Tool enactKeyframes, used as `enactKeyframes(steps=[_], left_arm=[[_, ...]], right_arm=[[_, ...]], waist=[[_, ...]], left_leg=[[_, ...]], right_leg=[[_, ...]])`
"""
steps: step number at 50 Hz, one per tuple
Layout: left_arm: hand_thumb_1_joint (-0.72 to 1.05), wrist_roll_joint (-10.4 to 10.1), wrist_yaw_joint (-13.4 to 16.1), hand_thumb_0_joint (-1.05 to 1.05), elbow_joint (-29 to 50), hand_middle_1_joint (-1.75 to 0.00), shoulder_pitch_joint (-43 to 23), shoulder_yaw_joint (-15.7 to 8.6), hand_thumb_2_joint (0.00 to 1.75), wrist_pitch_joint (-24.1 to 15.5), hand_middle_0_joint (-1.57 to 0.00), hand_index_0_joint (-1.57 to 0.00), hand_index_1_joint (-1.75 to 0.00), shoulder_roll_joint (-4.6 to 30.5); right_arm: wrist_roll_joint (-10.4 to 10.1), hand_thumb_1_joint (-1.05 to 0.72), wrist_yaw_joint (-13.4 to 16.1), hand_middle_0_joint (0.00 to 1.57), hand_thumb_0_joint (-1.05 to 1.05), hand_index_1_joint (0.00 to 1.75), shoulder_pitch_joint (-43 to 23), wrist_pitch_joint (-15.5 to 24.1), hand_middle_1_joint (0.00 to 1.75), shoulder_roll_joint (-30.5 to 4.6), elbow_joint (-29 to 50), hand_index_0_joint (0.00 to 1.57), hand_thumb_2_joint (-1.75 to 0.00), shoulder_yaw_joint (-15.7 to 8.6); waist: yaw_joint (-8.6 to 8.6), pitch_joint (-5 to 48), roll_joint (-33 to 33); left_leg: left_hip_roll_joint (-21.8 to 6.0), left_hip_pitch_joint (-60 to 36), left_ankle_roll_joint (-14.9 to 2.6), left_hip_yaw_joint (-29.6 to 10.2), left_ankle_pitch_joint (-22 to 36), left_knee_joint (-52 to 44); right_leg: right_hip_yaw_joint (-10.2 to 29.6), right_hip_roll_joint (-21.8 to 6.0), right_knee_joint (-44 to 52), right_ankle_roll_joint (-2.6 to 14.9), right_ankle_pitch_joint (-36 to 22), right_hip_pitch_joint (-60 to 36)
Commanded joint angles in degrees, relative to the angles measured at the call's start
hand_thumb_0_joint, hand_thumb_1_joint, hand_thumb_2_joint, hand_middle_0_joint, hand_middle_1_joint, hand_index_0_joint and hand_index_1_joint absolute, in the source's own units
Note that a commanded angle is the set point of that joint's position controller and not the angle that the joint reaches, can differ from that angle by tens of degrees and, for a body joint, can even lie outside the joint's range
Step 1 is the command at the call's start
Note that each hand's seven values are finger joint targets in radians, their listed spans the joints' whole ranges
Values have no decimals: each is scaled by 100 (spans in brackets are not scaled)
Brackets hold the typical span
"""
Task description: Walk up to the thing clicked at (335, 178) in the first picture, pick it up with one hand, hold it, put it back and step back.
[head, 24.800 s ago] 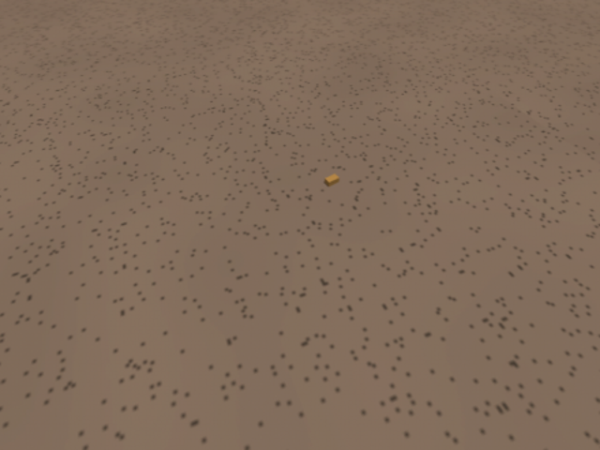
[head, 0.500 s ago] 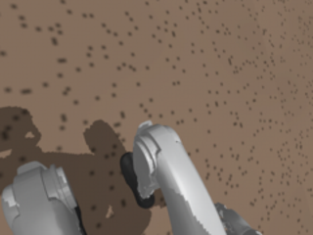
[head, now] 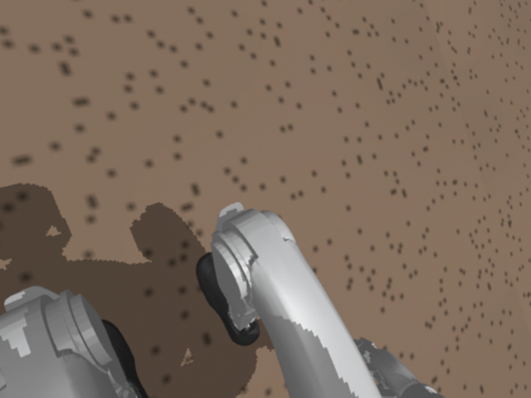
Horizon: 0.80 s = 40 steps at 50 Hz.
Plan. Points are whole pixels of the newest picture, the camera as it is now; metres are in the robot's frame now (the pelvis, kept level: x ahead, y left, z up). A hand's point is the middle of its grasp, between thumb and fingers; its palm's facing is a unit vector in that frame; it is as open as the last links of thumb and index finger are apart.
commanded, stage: approach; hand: left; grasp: from above
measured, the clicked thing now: out of the picture +0.54 +0.32 -0.31
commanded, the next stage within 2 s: rest palm in 0.68 s
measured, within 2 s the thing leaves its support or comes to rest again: neither
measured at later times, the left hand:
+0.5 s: hand out of the picture +0.53 +0.34 -0.20, palm faces -0.48 -0.14 -0.87, open 10.5 cm
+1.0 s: hand out of the picture +0.52 +0.33 -0.19, palm faces -0.50 -0.13 -0.86, open 10.0 cm
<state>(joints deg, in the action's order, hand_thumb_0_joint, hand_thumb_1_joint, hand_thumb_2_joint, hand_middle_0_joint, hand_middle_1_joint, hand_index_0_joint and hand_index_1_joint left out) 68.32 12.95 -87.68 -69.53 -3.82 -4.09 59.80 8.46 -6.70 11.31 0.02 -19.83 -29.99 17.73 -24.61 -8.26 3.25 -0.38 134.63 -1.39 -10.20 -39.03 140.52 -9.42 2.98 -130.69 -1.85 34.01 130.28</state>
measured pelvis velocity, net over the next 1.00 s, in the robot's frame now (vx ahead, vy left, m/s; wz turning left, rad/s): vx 0.00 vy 0.00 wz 0.00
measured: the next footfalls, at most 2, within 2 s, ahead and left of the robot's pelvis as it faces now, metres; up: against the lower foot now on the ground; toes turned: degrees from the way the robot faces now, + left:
none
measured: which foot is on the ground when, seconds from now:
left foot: down 0.00-1.00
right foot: down 0.00-1.00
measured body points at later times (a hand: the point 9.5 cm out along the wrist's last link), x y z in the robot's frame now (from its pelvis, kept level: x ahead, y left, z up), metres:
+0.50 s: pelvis +0.00 +0.01 +0.00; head +0.30 +0.11 +0.33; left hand +0.55 +0.35 -0.15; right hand +0.03 -0.25 -0.05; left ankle +0.07 +0.12 -0.29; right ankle +0.13 -0.11 -0.29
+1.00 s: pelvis +0.00 +0.00 +0.00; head +0.29 +0.11 +0.33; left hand +0.54 +0.34 -0.14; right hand +0.03 -0.26 -0.06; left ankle +0.07 +0.12 -0.29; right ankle +0.13 -0.11 -0.29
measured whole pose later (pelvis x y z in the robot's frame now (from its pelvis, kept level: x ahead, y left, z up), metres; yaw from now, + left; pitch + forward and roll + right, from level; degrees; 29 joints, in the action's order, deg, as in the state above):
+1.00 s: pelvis +0.00 +0.00 +0.00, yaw +0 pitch +32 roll -14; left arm 69.0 13.2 -89.5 -71.2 -0.9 -4.9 59.9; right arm 8.8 -7.2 10.5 0.5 -20.2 -30.7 17.2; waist -24.3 -7.3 3.2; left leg 0.1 135.0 -2.0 -10.1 -39.3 140.6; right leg -9.5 2.6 -130.4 -2.4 34.8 129.8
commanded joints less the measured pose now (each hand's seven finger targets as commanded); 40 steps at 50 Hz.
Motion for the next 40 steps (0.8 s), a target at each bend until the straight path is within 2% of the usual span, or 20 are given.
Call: enactKeyframes(steps=[1,7,10,13,14,15,17,18,19,20,23,25,28,32,33,34,36,37,39,40], left_arm=[[-12,-29,170,0,1291,-60,-2014,200,64,-452,-47,-46,-61,1040],[-10,275,646,0,1536,-56,-2479,134,67,-579,-50,-48,-58,1220],[-6,377,796,0,1264,-52,-2377,131,63,-383,-53,-51,-55,1207],[0,406,803,0,1073,-49,-2215,-57,60,-149,-57,-55,-51,1452],[2,372,739,0,980,-49,-2051,28,56,-72,-58,-56,-50,1288],[2,317,666,0,903,-49,-2040,99,55,-7,-58,-57,-50,1161],[5,192,504,0,699,-49,-1770,0,51,74,-58,-58,-49,1251],[5,164,384,0,675,-50,-1769,166,51,75,-58,-58,-50,1061],[6,171,297,0,686,-50,-1635,6,49,65,-59,-59,-50,1300],[8,144,186,0,791,-49,-1598,29,48,32,-60,-61,-49,1302],[12,34,-25,0,859,-50,-1458,209,45,-135,-62,-63,-49,1016],[13,6,20,0,1232,-50,-1748,234,43,-352,-63,-64,-48,1144],[13,139,284,0,1635,-46,-2009,25,45,-559,-64,-65,-45,1489],[13,340,682,0,1881,-42,-2268,-182,47,-558,-65,-65,-43,1531],[14,346,754,0,1970,-41,-2344,-152,48,-511,-67,-66,-42,1437],[15,391,801,0,1769,-40,-2209,-238,49,-425,-68,-67,-41,1432],[18,419,816,0,1742,-38,-2155,-132,48,-277,-70,-69,-39,1235],[20,429,819,0,1503,-39,-1964,-286,46,-180,-71,-70,-40,1420],[24,341,728,0,1073,-39,-1766,-30,47,-27,-74,-73,-40,1019],[17,292,676,0,838,-38,-1563,-120,40,47,-67,-67,-37,1081]], right_arm=[[105,-89,153,20,0,30,1231,34,30,-1761,-168,20,-89,-543],[148,-89,114,20,0,30,1277,172,30,-1858,-393,20,-89,-622],[127,-89,46,20,0,30,1245,216,30,-1805,-423,20,-89,-650],[114,-89,-2,20,0,30,1299,191,30,-1830,-457,20,-89,-655],[113,-89,-24,20,0,30,1288,185,30,-1779,-410,20,-89,-651],[97,-89,-39,20,0,30,1255,171,30,-1771,-375,20,-89,-639],[82,-89,-30,20,0,30,1315,118,30,-1831,-353,20,-89,-635],[89,-89,-20,20,0,30,1277,101,30,-1861,-247,20,-89,-602],[88,-89,-7,20,0,30,1312,56,30,-1835,-291,20,-89,-555],[85,-89,6,20,0,30,1300,13,30,-1849,-214,20,-89,-544],[113,-89,41,20,0,30,1263,-50,30,-1880,-52,20,-89,-514],[129,-89,58,20,0,30,1279,-67,30,-1865,-99,20,-89,-496],[118,-89,59,20,0,30,1300,-31,30,-1887,-139,20,-89,-507],[125,-89,5,20,0,30,1374,70,30,-1803,-205,20,-89,-618],[108,-89,-3,20,0,30,1299,101,30,-1799,-193,20,-89,-666],[101,-89,-19,20,0,30,1326,124,30,-1813,-219,20,-89,-722],[88,-89,-61,20,0,30,1346,154,30,-1750,-226,20,-89,-708],[72,-89,-75,20,0,30,1387,136,30,-1740,-324,20,-89,-745],[51,-89,-111,20,0,30,1257,127,30,-1677,-223,20,-89,-708],[25,-88,-96,20,0,30,1295,102,30,-1759,-305,20,-89,-759]], waist=[[-361,3757,-2428],[-251,4284,-3524],[-181,4232,-3545],[-160,4242,-3508],[-169,4173,-3389],[-199,4100,-3238],[-275,3872,-2915],[-319,3743,-2872],[-296,3724,-2730],[-276,3765,-2642],[-344,3664,-2321],[-349,3922,-2558],[-174,4198,-3028],[-137,4494,-3668],[-48,4565,-3761],[-79,4416,-3755],[-99,4418,-3730],[-50,4389,-3582],[-87,4066,-3138],[-110,3851,-2948]], left_leg=[[-66,-2418,40,323,705,-1235],[-127,-3716,201,85,1384,-1414],[-110,-3608,163,168,1566,-1373],[-102,-3461,132,221,1803,-1354],[-106,-3460,103,258,1879,-1335],[-100,-3334,87,257,1841,-1353],[-88,-3018,36,272,1743,-1311],[-81,-2869,45,286,1725,-1301],[-82,-2834,38,269,1747,-1294],[-74,-2770,32,274,1758,-1293],[-63,-2632,32,245,1523,-1282],[-88,-2851,64,212,1473,-1278],[-89,-3086,133,201,1446,-1309],[-121,-3672,177,171,1484,-1442],[-120,-3797,192,154,1530,-1495],[-120,-3792,192,135,1508,-1503],[-100,-3685,166,196,1651,-1505],[-100,-3539,136,228,1606,-1517],[-65,-2934,61,278,1299,-1498],[-68,-2745,41,265,1169,-1505]], right_leg=[[-382,198,1253,450,-485,-2457],[-558,123,931,477,-1037,-1840],[-490,126,902,466,-1225,-1823],[-442,115,917,453,-1399,-1967],[-411,134,948,436,-1443,-2030],[-408,140,980,446,-1412,-2031],[-383,137,1064,423,-1369,-2152],[-386,123,1092,436,-1382,-2234],[-387,115,1104,442,-1383,-2335],[-378,120,1120,447,-1388,-2484],[-421,128,1186,444,-1177,-2619],[-465,157,1181,429,-1135,-2655],[-488,147,1081,475,-1090,-2534],[-481,144,999,478,-1120,-2207],[-470,125,962,500,-1135,-2001],[-465,111,966,502,-1089,-1814],[-436,114,995,481,-1233,-1888],[-408,131,980,471,-1213,-1973],[-393,156,1021,467,-1079,-1963],[-398,153,1057,460,-973,-1900]])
